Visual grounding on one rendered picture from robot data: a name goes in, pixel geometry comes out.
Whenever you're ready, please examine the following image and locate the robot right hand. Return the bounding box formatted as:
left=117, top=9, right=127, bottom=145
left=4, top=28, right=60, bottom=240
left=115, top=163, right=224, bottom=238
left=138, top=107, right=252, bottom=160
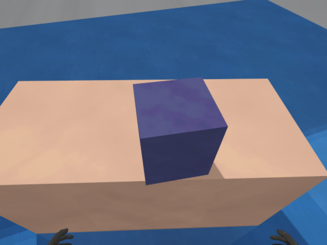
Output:
left=270, top=229, right=298, bottom=245

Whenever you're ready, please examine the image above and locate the pedestal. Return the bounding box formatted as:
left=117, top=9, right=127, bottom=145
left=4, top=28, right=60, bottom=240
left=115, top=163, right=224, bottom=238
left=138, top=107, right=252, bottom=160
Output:
left=0, top=79, right=327, bottom=234

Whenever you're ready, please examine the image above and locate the robot left hand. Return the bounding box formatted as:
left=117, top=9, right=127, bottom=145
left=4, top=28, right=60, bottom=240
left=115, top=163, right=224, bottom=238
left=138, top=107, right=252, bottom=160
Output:
left=47, top=228, right=74, bottom=245

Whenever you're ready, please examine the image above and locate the carton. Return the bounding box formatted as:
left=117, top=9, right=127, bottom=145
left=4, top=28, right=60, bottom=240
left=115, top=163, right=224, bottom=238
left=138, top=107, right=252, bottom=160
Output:
left=133, top=77, right=228, bottom=185

